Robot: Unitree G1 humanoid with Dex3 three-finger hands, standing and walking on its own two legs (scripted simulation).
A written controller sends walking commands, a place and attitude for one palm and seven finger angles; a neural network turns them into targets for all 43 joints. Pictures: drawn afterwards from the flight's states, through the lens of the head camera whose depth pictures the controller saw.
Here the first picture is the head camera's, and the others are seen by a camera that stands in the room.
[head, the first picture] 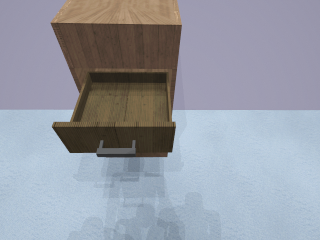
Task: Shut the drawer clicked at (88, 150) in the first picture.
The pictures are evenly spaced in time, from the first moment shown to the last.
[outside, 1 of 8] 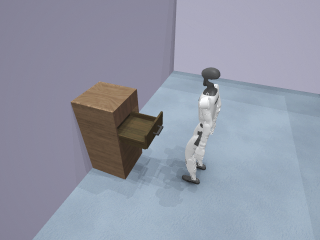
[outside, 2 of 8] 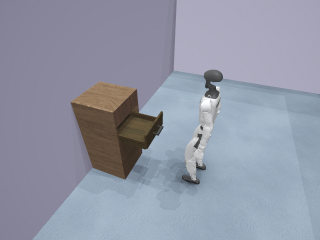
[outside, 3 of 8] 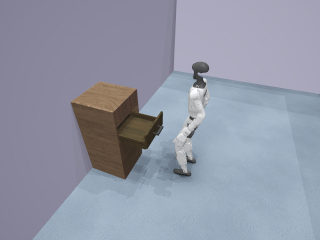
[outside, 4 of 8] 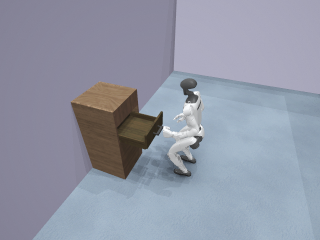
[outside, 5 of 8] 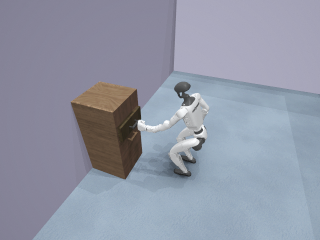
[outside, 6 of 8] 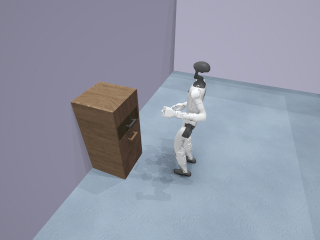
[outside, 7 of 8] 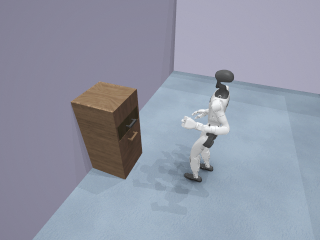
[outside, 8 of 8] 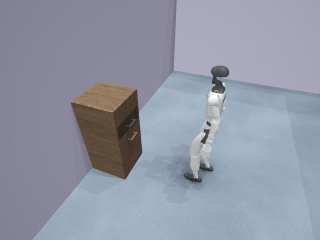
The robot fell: no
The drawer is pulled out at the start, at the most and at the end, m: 0.29 0.29 0.00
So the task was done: yes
